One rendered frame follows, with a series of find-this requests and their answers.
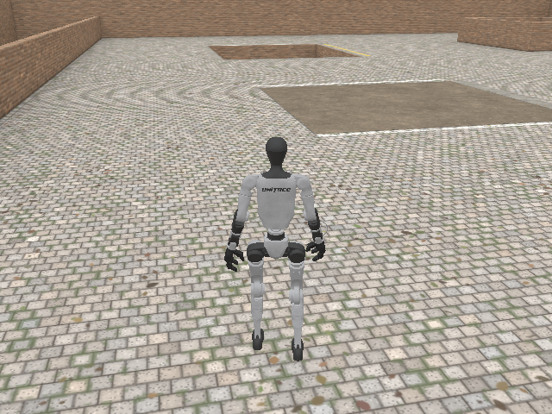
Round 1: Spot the right robot thigh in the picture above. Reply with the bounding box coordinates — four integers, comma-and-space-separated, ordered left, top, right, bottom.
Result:
288, 241, 305, 304

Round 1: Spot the robot left upper arm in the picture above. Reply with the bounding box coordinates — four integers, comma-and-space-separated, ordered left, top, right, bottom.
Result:
236, 174, 259, 223

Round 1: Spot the robot right upper arm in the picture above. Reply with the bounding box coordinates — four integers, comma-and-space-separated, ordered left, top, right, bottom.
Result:
294, 174, 317, 221

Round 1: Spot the left robot forearm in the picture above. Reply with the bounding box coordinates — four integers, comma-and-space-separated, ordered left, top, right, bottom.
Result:
227, 209, 244, 250

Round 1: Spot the right robot forearm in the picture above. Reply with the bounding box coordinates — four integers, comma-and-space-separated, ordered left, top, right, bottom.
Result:
308, 208, 323, 244

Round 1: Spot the right robot shin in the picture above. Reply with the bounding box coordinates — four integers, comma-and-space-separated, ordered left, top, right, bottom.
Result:
292, 289, 304, 348

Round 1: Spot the robot right hand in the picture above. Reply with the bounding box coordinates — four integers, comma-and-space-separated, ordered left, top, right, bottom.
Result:
305, 241, 326, 261

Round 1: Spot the robot left hand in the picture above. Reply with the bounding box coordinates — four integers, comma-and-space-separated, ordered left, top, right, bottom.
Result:
224, 248, 244, 272

